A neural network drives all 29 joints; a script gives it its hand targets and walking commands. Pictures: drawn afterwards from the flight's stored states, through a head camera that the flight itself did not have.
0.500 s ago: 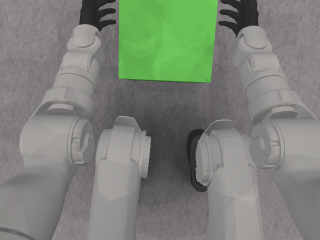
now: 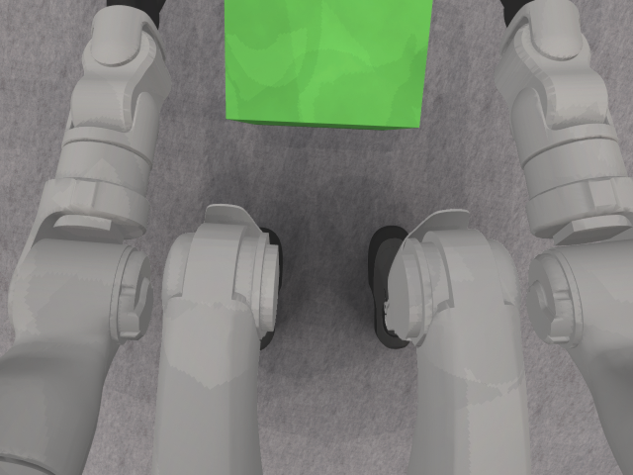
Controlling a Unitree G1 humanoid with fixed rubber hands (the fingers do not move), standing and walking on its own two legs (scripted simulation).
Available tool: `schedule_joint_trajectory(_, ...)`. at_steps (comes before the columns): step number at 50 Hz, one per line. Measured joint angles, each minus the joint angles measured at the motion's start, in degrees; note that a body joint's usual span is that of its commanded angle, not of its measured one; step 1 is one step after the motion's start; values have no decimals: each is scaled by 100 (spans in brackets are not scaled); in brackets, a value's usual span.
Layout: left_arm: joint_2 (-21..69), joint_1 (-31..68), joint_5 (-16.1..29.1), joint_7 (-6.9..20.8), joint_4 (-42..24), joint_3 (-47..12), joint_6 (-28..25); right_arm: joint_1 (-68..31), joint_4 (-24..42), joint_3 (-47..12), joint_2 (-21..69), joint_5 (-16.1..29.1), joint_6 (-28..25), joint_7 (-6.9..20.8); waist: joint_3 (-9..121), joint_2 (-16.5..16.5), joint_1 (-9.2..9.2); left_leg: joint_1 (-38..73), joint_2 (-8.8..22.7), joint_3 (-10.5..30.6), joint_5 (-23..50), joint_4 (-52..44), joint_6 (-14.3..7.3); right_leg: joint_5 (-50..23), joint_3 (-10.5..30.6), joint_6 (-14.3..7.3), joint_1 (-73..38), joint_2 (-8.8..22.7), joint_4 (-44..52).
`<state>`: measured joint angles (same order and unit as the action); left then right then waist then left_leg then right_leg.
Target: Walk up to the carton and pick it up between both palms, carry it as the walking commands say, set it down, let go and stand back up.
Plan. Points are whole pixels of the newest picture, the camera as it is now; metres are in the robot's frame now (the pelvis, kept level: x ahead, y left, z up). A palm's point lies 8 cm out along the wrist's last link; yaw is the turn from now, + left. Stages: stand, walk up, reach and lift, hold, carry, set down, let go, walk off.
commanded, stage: set down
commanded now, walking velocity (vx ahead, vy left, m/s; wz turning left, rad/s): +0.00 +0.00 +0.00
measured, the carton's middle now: (325, 15) +0.54 +0.01 -0.27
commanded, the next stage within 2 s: let go in 1.20 s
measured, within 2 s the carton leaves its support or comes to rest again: neither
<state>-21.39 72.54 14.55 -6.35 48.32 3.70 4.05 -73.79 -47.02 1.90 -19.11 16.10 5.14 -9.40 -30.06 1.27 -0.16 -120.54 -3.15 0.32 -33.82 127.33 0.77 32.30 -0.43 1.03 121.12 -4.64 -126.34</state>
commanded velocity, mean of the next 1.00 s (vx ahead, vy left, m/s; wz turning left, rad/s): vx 0.00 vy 0.00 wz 0.00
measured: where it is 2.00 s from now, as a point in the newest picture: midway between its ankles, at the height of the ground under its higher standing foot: (324, 309)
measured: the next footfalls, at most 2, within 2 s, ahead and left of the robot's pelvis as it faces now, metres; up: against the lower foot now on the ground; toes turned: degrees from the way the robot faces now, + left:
none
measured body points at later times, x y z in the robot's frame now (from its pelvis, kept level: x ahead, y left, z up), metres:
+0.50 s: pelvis +0.00 +0.00 +0.11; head +0.35 +0.01 +0.37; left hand +0.54 +0.20 -0.03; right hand +0.54 -0.17 -0.02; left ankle +0.12 +0.11 -0.34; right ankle +0.13 -0.11 -0.34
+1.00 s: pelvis +0.00 +0.00 +0.24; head +0.34 +0.01 +0.52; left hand +0.54 +0.19 +0.12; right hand +0.54 -0.19 +0.13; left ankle +0.12 +0.11 -0.34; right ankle +0.13 -0.11 -0.34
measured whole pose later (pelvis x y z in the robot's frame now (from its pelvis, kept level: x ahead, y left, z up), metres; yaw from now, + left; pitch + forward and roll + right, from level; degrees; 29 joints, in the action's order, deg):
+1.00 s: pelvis +0.00 +0.00 +0.24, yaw +1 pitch +23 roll +0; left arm -19.2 69.9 7.4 -5.9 37.4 8.8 18.0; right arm -68.4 -34.3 11.7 -18.0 6.4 18.1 -6.1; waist -29.9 0.4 0.6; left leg -78.7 -3.6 2.1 -23.3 79.4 0.3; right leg 22.7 2.5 0.9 78.8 -4.1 -79.0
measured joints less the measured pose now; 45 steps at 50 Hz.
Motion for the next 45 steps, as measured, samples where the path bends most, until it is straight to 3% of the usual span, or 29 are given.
schedule_joint_trajectory(4, 86, 222, -250, -73, 153, 301, 298, -133, -175, 519, 202, -517, 207, -81, 20, -62, 37, 361, -52, -11, 73, -317, -4, -5, 38, -6, -390, 60, 279)
schedule_joint_trajectory(8, 96, 323, -298, -118, -37, 172, 419, -31, 97, 609, 214, -519, 368, -111, 23, -123, -11, 740, -56, 10, 105, -677, -10, -30, 49, -19, -775, 68, 635)
schedule_joint_trajectory(12, 195, 365, -464, -72, 485, 473, 458, 2, -140, 708, 334, -836, 402, -71, 423, -159, 2, 797, -55, 6, 171, -1040, -10, -92, 88, -19, -823, 65, 981)
schedule_joint_trajectory(17, 119, 347, -507, -31, -123, 561, 444, -56, 574, 766, 383, -897, 430, -104, -64, -46, 81, 1417, -44, 29, 196, -1441, 5, -123, 104, -40, -1428, 52, 1372)
schedule_joint_trajectory(21, 140, 232, -682, -41, -125, 548, 657, 33, 471, 777, 308, -848, 668, -98, 8, -9, 57, 1577, -43, 86, 249, -1726, 22, -180, 78, -61, -1601, 47, 1677)
schedule_joint_trajectory(27, 63, -144, -550, -44, -1080, 633, 1011, 459, 1445, 703, 314, -635, 1074, -142, 5, 3, 27, 2009, -48, 149, 297, -2155, 37, -227, 65, -75, -2050, 38, 2128)
schedule_joint_trajectory(35, -58, -60, -388, 85, -1152, 433, 1415, 401, 1437, 920, 242, -857, 1372, -6, 18, -216, 21, 2766, -111, 209, 546, -3027, -23, -441, 97, -52, -2870, 92, 3027)
schedule_joint_trajectory(45, 165, -69, -565, 61, -1072, 453, 1395, 423, 1300, 1067, 115, -1007, 1346, 219, 18, -224, 49, 3694, -91, 205, 856, -4144, -59, -747, 205, -5, -3782, 89, 4130)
